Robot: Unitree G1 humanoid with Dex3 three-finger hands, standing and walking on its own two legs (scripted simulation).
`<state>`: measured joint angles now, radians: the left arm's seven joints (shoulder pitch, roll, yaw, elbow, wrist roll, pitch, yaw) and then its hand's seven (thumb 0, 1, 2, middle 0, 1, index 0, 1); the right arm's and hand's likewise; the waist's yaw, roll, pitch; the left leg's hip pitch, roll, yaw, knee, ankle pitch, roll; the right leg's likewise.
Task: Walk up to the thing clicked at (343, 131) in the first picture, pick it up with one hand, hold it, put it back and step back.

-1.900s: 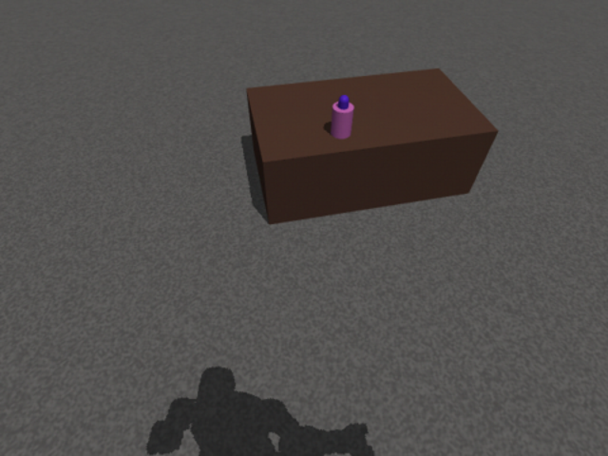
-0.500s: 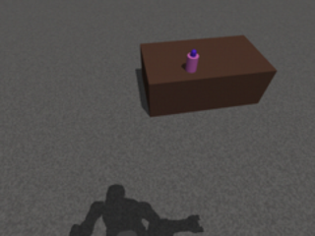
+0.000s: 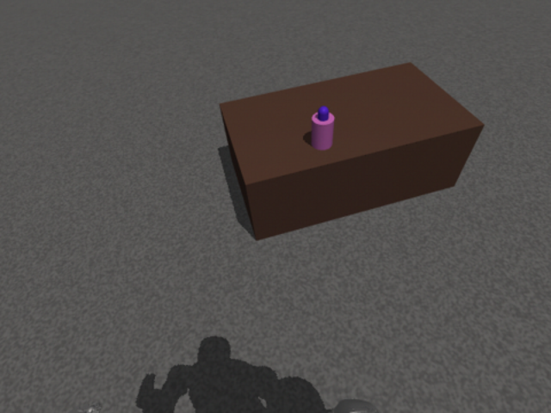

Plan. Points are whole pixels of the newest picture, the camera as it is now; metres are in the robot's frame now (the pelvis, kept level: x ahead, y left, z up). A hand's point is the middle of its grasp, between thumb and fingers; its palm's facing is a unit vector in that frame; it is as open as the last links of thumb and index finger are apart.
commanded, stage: walk up
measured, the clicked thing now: (322, 126) +1.10 -0.16 -0.31
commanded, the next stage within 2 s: none
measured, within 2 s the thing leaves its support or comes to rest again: neither
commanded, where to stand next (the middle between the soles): +0.46 +0.09 m, yaw -3 degrees
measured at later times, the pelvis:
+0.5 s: pelvis +0.19 +0.09 +0.01, yaw -1 degrees
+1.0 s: pelvis +0.34 +0.09 +0.01, yaw -3 degrees
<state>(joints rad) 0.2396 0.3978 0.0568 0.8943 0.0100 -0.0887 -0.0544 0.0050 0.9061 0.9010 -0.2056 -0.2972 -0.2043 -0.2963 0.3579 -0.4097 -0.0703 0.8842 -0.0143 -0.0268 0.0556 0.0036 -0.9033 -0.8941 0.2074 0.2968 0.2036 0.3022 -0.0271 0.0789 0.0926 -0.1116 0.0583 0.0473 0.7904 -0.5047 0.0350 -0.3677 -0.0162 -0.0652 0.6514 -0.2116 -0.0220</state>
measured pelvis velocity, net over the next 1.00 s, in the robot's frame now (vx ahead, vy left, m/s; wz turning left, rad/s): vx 0.34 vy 0.09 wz -0.04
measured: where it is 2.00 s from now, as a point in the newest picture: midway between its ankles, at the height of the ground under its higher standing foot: (257, 364)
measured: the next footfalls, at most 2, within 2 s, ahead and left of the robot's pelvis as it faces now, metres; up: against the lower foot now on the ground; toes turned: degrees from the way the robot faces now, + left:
left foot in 0.36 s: +0.28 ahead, +0.20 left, +0.00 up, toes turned +4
right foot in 0.86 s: +0.43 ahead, -0.02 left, +0.00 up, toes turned -6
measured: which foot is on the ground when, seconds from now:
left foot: up 0.00-0.34, down 0.36-0.88, up 0.90-1.00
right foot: down 0.00-0.40, up 0.42-0.84, down 0.86-1.00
